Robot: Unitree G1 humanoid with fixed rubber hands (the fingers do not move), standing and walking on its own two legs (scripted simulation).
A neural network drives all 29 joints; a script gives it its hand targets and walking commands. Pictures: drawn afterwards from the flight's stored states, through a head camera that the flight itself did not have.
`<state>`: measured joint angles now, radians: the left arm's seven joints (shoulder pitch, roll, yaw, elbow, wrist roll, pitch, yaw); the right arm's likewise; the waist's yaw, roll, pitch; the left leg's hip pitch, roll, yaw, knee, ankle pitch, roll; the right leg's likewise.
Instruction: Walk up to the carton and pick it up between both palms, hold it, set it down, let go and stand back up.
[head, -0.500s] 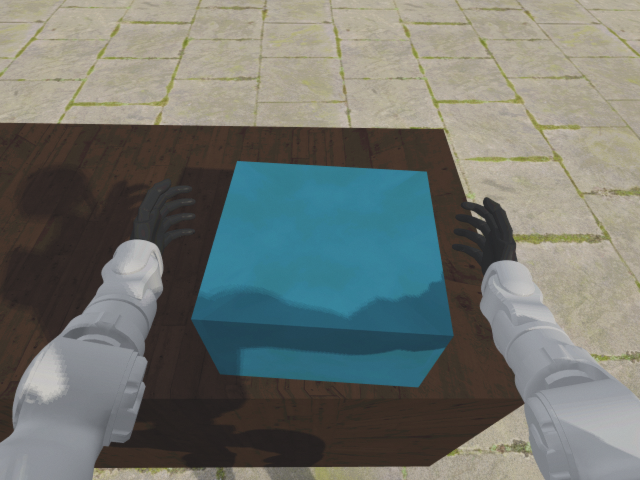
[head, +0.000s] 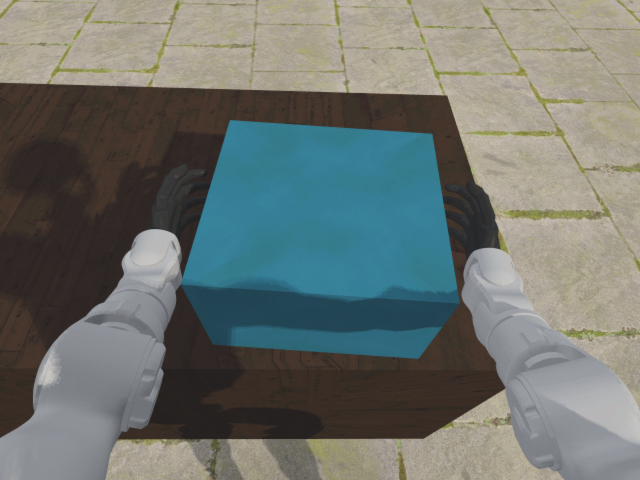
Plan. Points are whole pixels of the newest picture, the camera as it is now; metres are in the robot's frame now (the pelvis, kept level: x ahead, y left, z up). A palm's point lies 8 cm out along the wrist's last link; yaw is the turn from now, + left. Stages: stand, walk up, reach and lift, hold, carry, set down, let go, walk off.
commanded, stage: reach and lift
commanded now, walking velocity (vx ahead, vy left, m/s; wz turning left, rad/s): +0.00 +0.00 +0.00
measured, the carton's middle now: (323, 238) +0.47 +0.02 -0.01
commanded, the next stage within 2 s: none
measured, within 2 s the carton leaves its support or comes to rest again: neither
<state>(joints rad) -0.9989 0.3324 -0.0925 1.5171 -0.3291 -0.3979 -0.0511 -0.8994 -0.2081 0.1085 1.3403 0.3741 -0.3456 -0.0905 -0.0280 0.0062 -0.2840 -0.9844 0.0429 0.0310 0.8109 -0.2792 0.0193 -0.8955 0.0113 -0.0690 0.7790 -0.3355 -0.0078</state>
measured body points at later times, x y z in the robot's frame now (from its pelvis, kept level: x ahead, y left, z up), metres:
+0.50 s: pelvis +0.00 +0.02 +0.00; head +0.10 +0.03 +0.44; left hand +0.46 +0.22 +0.05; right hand +0.45 -0.18 +0.04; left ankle +0.04 +0.10 -0.69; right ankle +0.00 -0.12 -0.69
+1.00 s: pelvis +0.01 +0.02 +0.02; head +0.13 +0.03 +0.46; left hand +0.46 +0.22 +0.05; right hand +0.45 -0.18 +0.04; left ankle +0.04 +0.10 -0.69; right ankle +0.00 -0.12 -0.69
